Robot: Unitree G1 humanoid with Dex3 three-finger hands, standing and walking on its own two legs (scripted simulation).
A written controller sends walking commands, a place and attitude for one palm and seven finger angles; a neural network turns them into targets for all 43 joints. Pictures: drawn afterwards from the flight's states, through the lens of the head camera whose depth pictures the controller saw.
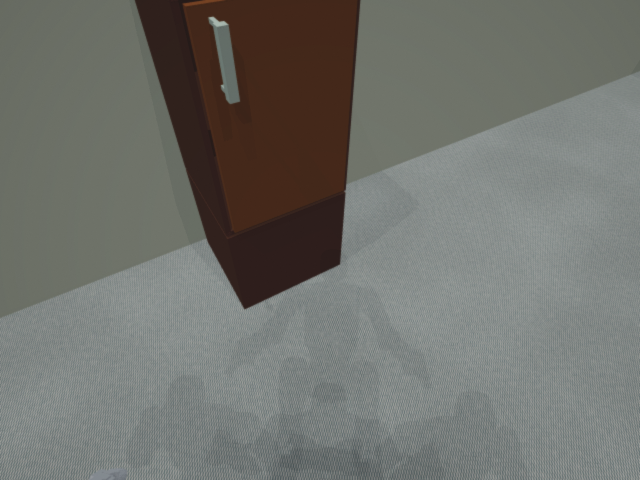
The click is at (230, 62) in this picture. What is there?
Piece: cupboard door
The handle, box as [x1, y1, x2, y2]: [208, 17, 239, 103]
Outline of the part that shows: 208,17 209,22 214,29 223,80 221,89 225,93 226,99 229,103 239,101 228,25 224,21 219,22 213,17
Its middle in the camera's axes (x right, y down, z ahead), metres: -0.20 -0.35 +0.77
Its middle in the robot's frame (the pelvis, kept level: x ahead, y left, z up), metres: +0.82 +0.24 +0.15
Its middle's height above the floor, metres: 0.92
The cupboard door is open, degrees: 0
